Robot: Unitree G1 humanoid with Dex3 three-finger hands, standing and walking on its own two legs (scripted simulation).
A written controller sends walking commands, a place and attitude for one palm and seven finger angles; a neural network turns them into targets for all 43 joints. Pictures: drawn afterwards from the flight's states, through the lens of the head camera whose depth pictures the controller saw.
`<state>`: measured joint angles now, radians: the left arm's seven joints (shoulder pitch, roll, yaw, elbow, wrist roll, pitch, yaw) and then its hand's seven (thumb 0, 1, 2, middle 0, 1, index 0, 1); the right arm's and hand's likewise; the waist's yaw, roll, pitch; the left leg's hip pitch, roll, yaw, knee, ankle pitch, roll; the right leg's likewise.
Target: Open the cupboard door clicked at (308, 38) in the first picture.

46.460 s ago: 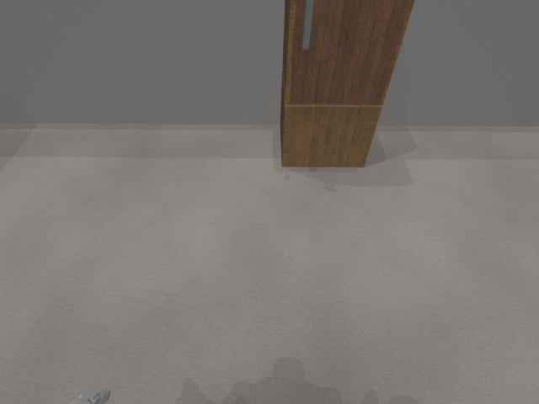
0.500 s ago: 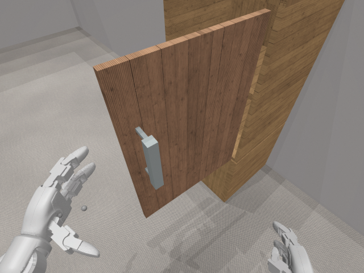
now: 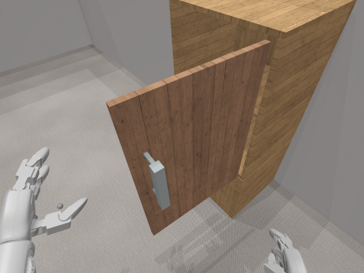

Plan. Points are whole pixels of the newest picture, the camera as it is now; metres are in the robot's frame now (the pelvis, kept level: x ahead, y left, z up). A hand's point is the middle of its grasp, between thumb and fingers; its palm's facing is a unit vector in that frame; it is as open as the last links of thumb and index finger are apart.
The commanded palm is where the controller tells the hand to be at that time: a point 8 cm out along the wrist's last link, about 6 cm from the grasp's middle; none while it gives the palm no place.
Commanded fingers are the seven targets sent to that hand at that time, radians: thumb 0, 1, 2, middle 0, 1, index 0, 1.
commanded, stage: draw the hand back to the body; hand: left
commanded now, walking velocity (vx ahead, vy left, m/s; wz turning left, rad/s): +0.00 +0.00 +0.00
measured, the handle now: (156, 181) +0.33 +0.11 +0.01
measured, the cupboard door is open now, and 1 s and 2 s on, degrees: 86 86 86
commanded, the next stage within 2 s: step back with the hand held close in 0.60 s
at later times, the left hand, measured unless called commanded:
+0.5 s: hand (54, 198) +0.19 +0.24 +0.15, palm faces +0.43 -0.80 -0.41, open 7.5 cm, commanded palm +0.14 +0.28 +0.17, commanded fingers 0.00 0.90 0.90 -0.20 -0.30 -0.20 -0.30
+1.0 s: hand (42, 208) +0.17 +0.25 +0.15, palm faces +0.33 -0.79 -0.51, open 7.4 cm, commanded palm +0.12 +0.29 +0.18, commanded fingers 0.00 0.90 0.90 -0.20 -0.30 -0.20 -0.30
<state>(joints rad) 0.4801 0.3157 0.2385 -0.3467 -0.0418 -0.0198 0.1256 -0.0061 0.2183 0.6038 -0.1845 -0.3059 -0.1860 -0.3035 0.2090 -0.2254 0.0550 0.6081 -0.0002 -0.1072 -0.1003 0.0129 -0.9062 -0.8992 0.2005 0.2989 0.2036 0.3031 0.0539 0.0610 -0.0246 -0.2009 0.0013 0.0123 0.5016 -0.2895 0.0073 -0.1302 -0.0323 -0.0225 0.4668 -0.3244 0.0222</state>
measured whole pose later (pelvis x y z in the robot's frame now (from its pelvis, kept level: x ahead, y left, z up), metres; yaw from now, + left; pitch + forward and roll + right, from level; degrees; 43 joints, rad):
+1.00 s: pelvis -0.03 +0.00 +0.01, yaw -2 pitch +0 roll -1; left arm 0.56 0.39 0.37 -0.44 -0.05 -0.13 0.10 0.01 0.89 0.90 -0.21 -0.31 -0.21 -0.30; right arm 0.15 -0.25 -0.01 0.57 0.01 0.01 -0.09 0.01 -0.91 -0.90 0.20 0.30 0.20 0.30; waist 0.01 0.06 0.02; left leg -0.24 0.03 0.03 0.43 -0.20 0.00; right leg -0.17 -0.01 0.00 0.39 -0.22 0.02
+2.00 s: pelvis -0.22 +0.00 -0.01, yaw +0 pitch +2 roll -1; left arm 0.51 0.43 0.40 -0.53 -0.04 -0.19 0.14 0.01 0.89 0.90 -0.22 -0.31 -0.22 -0.30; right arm 0.19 -0.20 0.01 0.62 0.00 -0.11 -0.08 0.01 -0.91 -0.90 0.20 0.30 0.21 0.30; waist 0.00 -0.02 -0.01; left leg -0.38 0.00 0.03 0.54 -0.20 0.02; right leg -0.22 0.03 0.05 0.55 -0.36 0.01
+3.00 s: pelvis -0.28 +0.02 +0.01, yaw +0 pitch +0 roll -1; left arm 0.54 0.38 0.38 -0.44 -0.03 -0.18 0.15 0.01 0.89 0.90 -0.21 -0.31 -0.22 -0.30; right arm 0.20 -0.19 0.03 0.62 0.00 -0.12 -0.07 0.01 -0.91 -0.90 0.20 0.30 0.20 0.30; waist 0.01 0.01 0.02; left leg -0.24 0.00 0.05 0.43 -0.19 0.02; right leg -0.19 0.01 -0.03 0.40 -0.21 0.00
